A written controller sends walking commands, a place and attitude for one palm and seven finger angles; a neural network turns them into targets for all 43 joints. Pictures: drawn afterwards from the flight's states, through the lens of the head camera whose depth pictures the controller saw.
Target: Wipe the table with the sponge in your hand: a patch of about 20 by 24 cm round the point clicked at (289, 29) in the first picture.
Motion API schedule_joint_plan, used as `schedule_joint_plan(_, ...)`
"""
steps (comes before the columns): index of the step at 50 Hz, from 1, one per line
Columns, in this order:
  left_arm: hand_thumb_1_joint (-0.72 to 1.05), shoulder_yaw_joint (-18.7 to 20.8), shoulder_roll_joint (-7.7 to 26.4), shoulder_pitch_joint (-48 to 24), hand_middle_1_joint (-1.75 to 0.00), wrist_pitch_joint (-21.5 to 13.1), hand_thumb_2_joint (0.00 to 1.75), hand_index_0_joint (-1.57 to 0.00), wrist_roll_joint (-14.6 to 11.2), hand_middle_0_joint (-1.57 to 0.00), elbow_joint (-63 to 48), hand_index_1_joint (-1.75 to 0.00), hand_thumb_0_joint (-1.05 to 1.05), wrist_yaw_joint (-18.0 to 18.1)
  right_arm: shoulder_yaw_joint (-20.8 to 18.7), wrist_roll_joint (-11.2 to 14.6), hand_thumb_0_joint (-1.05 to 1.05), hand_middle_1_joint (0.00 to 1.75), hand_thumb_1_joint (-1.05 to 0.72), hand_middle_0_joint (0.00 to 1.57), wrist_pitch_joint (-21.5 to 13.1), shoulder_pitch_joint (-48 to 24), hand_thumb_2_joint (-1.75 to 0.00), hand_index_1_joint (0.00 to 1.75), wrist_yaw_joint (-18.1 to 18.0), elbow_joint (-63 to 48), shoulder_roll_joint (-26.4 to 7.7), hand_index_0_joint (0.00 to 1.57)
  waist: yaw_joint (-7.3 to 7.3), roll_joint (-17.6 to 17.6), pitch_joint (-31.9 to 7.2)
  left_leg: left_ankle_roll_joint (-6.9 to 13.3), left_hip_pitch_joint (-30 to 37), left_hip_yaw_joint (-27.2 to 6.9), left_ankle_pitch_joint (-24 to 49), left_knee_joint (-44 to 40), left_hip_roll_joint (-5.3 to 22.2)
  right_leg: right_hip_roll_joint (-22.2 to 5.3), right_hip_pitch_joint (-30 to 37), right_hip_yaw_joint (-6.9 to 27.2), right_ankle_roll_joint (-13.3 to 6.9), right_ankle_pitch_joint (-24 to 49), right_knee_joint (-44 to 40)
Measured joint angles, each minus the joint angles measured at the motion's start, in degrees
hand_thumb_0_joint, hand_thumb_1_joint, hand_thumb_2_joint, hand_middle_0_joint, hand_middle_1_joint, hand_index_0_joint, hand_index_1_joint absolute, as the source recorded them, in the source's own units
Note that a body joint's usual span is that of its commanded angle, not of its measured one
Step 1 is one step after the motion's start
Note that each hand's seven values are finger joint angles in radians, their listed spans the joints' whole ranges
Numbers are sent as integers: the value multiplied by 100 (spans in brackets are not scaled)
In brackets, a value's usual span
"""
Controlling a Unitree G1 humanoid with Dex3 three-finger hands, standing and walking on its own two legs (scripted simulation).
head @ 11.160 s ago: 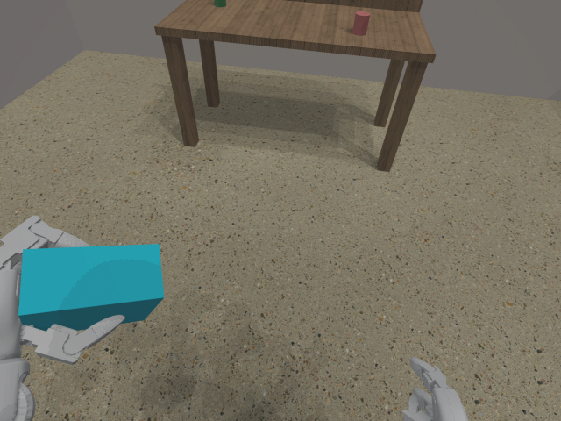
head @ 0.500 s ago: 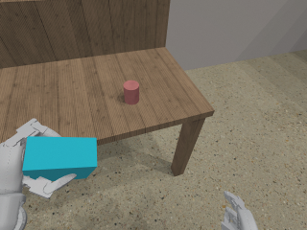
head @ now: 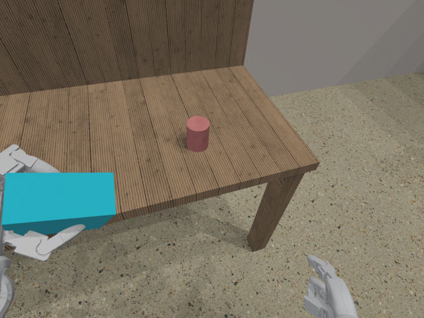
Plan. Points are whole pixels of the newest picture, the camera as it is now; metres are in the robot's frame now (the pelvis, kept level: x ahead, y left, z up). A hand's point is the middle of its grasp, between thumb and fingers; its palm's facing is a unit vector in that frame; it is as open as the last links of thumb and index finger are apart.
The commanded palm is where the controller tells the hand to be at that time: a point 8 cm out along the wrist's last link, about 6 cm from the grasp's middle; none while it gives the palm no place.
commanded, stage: shuffle to correct the standing spot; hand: left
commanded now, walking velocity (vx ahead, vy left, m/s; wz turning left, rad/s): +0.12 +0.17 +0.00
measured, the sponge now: (76, 204) +0.23 +0.23 +0.15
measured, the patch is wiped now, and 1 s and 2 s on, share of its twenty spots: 0.00 0.00 0.00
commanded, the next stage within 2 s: come to a stop and stand still in 1.26 s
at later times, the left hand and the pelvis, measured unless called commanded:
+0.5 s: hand (39, 185) +0.24 +0.27 +0.18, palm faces +0.30 -0.81 -0.51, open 10.1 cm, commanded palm +0.18 +0.31 +0.19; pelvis +0.01 +0.04 +0.00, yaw -2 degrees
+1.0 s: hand out of the picture +0.26 +0.37 +0.18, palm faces +0.40 -0.82 -0.42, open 10.1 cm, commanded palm +0.20 +0.40 +0.19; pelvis +0.04 +0.12 +0.00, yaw -1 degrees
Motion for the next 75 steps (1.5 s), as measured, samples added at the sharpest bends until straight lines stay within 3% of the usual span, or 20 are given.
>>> schedule_joint_plan(5, -49, -65, -25, -62, -136, -155, 100, -74, -38, -75, -471, -135, 0, 80, -32, 43, 1, 30, -90, 20, 59, 8, -90, 30, 93, 108, -62, 21, 26, -123, 166, -455, -753, -232, -203, 1278, -10, -107, -128, -11, 230, -117, 241)
schedule_joint_plan(7, -49, -5, -42, 85, -136, -229, 100, -74, -24, -75, -780, -135, 0, 117, -42, 37, 1, 30, -90, 20, 118, 5, -90, 30, 110, 136, -98, 21, 35, -232, 172, -461, -792, -463, -329, 805, 136, -156, -287, 103, 319, -252, 533)
schedule_joint_plan(9, -49, 78, -49, 90, -136, -245, 100, -74, 5, -75, -902, -135, 0, 112, -115, 39, 1, 30, -90, 20, 140, -42, -90, 30, 51, 180, -71, 21, 34, -356, 296, -350, -758, -282, 131, 745, 85, -215, -548, 321, 150, -615, 1275)
schedule_joint_plan(11, -49, 116, -47, 9, -136, -237, 100, -74, 70, -75, -747, -135, 0, 98, -192, 18, 1, 30, -91, 20, 89, -54, -90, 30, 4, 260, 38, 21, 57, -378, 368, -166, -621, -113, 134, 679, 15, -37, -903, 508, -3, -939, 2326)
schedule_joint_plan(14, -49, 188, 54, -16, -136, -171, 100, -74, 82, -75, -440, -135, 0, 88, -155, 5, 1, 30, -91, 20, 7, 58, -90, 30, 17, 317, 198, 21, -79, -321, 264, -78, -379, -59, 367, 123, -74, 217, -1300, 340, -64, -806, 3120)
schedule_joint_plan(17, -49, 207, 117, 44, -136, -139, 100, -74, 56, -75, -343, -135, 0, 70, -52, 32, 1, 30, -91, 20, -55, 202, -90, 30, 51, 311, 239, 21, -191, -219, 159, -52, -214, -69, 651, -416, -119, 317, -1326, -40, -72, -488, 2457)
schedule_joint_plan(21, -49, 174, 188, 417, -136, -136, 100, -74, 7, -75, -421, -135, 0, 66, 36, 37, 1, 30, -90, 20, -58, 313, -90, 30, 41, 211, 117, 21, -241, -45, 34, -32, -239, 38, 686, -542, -182, 330, -788, -392, -99, 62, 563)
schedule_joint_plan(25, -49, 62, 249, 574, -136, -134, 100, -74, 11, -75, -324, -135, 0, 30, -56, -4, 1, 30, -90, 20, 136, 217, -90, 30, 4, 352, -32, 21, -251, 178, 6, -344, -986, -210, 19, 1297, -91, 404, -542, -539, -489, 241, 129)
schedule_joint_plan(29, -49, 52, -15, 600, -135, -100, 100, -74, 9, -75, -166, -135, 0, 51, -121, -13, 1, 30, -91, 20, 209, 213, -90, 30, 27, 494, -135, 21, -122, -49, -40, -568, -1669, -466, 196, 2729, 197, 245, -408, -417, -468, 288, -53)
schedule_joint_plan(34, -49, -53, -196, 549, -135, -104, 100, -74, 60, -75, -152, -135, 0, 173, -205, -33, 1, 30, -91, 20, 61, 184, -90, 30, -127, 483, -276, 21, -55, -281, 59, -555, -1425, -483, 651, 1374, 682, -83, -249, -284, -287, 329, -190)
schedule_joint_plan(40, -49, -164, -183, 357, -135, -97, 100, -74, 54, -75, -365, -135, 0, 201, -357, -10, 1, 30, -91, 20, -150, 37, -90, 30, -273, 335, -408, 20, -53, -116, 145, -505, -276, -118, 1087, -539, 610, -301, -251, -204, 55, 14, 292)
schedule_joint_plan(43, -49, -2, 32, 144, -135, -133, 100, -74, 41, -75, -317, -135, 0, 185, -367, 88, 1, 30, -91, 19, -126, -142, -90, 30, -280, 306, -179, 20, -64, -234, 210, -766, -337, -70, 684, -245, 505, -412, -368, -53, 135, -141, 649)
schedule_joint_plan(46, -49, 134, 147, 60, -135, -69, 100, -74, 42, -75, -193, -135, 0, 170, -236, 122, 1, 30, -91, 19, -158, -177, -90, 30, -222, 179, 69, 20, -135, -243, 227, -707, -480, -111, 626, 12, 478, -303, -388, 115, 68, -247, 702)
schedule_joint_plan(48, -49, 108, 73, 25, -135, -33, 100, -74, 57, -75, -148, -135, 0, 150, -141, 136, 1, 30, -91, 20, -196, -147, -90, 30, -160, 175, 139, 20, -166, -68, 248, -668, -565, -264, 568, 143, 544, -216, -242, -9, 211, -121, 461)
schedule_joint_plan(53, -49, 15, -108, 340, -135, -57, 100, -75, 12, -75, -551, -135, 0, 130, 22, 116, 1, 30, -90, 20, -136, -35, -90, 30, -73, 319, 257, 21, -57, -167, 178, -583, -566, -213, 516, 148, 444, -315, -184, 26, 337, -63, 316)
schedule_joint_plan(55, -50, -12, -138, 372, -135, -58, 100, -75, 9, -75, -617, -135, 0, 115, 36, 107, 1, 30, -90, 20, -124, 3, -90, 30, -113, 363, 262, 21, -1, -228, 168, -513, -524, -142, 501, 117, 377, -341, -246, 134, 205, -118, 477)
schedule_joint_plan(59, -50, 18, -36, 112, -135, -10, 100, -75, 93, -75, -386, -135, 0, 118, 20, 59, 1, 30, -90, 20, -186, 35, -90, 30, -163, 438, 305, 21, -10, -174, 200, -430, -442, -196, 641, -125, 300, 3, -427, 145, -5, -596, 1069)
schedule_joint_plan(64, -50, 48, -60, 67, -135, 3, 100, -75, 68, -75, -185, -135, 0, 133, 57, 86, 1, 30, -90, 20, -154, 37, -90, 30, -132, 444, 170, 21, -103, 73, 114, -439, -502, -295, 660, -130, 308, 363, -64, -137, -239, 253, -138)
schedule_joint_plan(68, -50, -80, -189, 446, -135, 77, 100, -75, -21, -75, -240, -135, 0, 72, -16, 112, 1, 30, -90, 20, -13, 84, -90, 30, -111, 538, 53, 21, -41, 118, -147, -491, -590, -286, 311, 364, 280, 411, -12, 23, -204, 167, -277)
schedule_joint_plan(75, -50, -141, -119, 158, -135, 177, 100, -75, 60, -75, 35, -135, 0, 96, -101, 65, 1, 30, -91, 20, -28, 23, -90, 30, -277, 487, -23, 21, -28, -235, -92, -362, -33, -140, 488, -466, 126, 265, -36, 341, -73, 28, 34)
